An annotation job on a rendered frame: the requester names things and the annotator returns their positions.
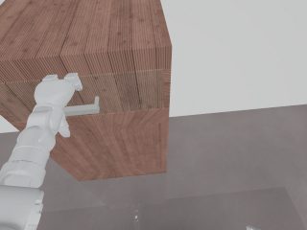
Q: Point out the robot left forearm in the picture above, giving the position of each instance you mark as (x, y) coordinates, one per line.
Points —
(26, 166)

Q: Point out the handle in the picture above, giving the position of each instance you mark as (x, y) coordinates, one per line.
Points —
(82, 109)

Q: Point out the left robot hand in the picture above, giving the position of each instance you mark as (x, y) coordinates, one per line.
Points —
(59, 92)

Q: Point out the drawer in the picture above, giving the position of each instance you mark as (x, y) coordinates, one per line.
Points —
(117, 92)

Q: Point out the cabinet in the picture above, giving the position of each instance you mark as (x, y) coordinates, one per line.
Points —
(92, 37)

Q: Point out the left robot upper arm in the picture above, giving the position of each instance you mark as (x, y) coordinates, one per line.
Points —
(20, 207)

